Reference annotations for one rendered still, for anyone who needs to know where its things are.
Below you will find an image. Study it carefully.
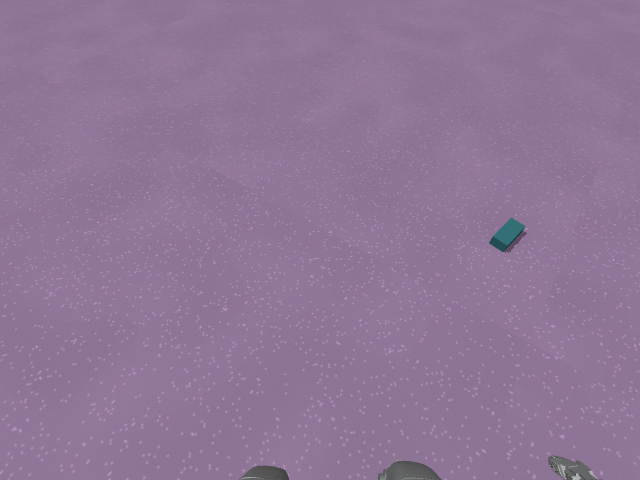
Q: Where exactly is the small box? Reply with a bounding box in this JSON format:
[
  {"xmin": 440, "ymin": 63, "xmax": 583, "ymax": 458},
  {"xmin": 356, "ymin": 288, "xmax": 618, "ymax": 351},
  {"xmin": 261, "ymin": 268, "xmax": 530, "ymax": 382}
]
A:
[{"xmin": 489, "ymin": 218, "xmax": 526, "ymax": 252}]

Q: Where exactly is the right robot hand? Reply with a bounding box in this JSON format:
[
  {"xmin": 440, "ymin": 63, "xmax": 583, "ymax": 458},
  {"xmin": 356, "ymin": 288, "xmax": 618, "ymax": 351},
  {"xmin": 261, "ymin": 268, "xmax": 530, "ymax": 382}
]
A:
[{"xmin": 548, "ymin": 456, "xmax": 602, "ymax": 480}]

